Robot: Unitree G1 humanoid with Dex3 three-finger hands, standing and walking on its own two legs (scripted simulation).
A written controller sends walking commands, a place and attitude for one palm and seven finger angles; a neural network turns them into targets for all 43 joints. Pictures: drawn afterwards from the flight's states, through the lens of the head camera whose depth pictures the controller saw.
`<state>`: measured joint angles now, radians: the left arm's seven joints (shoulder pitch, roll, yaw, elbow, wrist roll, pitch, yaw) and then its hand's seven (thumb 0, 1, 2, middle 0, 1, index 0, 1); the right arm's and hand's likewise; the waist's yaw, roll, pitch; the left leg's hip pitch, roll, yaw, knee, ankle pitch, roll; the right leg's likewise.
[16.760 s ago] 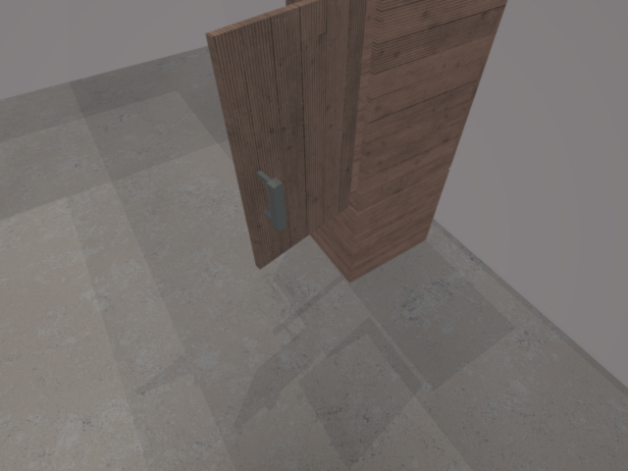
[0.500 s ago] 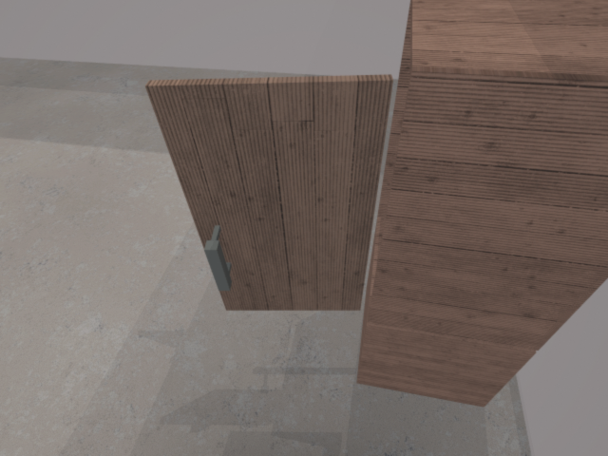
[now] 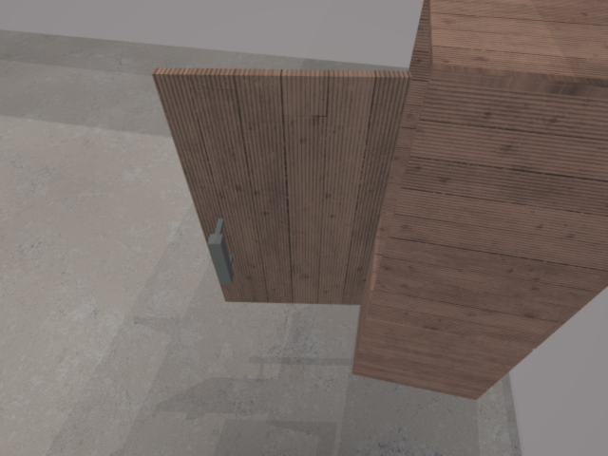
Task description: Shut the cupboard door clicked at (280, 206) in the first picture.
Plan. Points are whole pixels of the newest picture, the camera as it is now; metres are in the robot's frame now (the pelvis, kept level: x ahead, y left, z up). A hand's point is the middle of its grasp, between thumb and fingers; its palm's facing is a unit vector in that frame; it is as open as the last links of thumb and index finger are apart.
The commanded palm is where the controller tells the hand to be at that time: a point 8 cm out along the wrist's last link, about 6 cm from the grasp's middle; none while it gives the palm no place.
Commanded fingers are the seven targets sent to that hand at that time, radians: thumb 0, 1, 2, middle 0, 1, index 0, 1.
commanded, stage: look again from close up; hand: left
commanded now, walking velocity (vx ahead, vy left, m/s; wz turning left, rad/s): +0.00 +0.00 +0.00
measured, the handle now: (223, 251) +0.49 +0.18 -0.10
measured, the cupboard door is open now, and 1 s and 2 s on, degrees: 100 100 100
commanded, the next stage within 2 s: raise the hand and make a fist in 0.28 s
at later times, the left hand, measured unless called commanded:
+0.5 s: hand (175, 452) +0.15 +0.19 -0.10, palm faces +0.22 -0.95 -0.22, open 7.2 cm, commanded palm +0.13 +0.21 -0.07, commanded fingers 0.00 0.90 0.90 -0.31 -0.42 -0.31 -0.42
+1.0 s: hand (196, 419) +0.18 +0.16 -0.05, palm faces +0.01 -1.00 -0.05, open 5.2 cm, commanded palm +0.15 +0.21 -0.07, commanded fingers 0.00 0.90 0.90 -0.77 -0.92 -0.77 -0.92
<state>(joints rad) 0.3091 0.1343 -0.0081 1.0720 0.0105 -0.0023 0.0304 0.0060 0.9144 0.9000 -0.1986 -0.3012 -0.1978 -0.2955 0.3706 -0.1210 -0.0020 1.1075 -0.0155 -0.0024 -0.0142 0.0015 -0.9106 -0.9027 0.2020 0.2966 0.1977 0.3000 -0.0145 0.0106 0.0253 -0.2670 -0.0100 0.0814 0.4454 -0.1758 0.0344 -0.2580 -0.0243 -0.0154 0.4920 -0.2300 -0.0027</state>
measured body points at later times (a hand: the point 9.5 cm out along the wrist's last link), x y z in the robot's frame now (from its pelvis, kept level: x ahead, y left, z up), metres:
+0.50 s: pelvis +0.04 -0.01 +0.00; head +0.05 -0.02 +0.45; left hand +0.14 +0.24 -0.08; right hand +0.10 -0.25 -0.14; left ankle +0.04 +0.10 -0.74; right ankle +0.02 -0.12 -0.74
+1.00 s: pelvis -0.01 -0.03 -0.14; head +0.08 -0.03 +0.30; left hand +0.17 +0.21 -0.05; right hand +0.26 -0.22 -0.21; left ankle +0.04 +0.10 -0.74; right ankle +0.02 -0.12 -0.74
